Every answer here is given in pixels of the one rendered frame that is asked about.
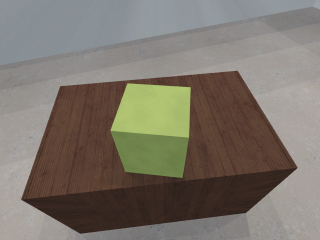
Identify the carton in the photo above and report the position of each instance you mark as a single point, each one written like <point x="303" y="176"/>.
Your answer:
<point x="151" y="129"/>

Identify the pedestal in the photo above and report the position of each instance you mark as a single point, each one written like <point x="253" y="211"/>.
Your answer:
<point x="234" y="158"/>

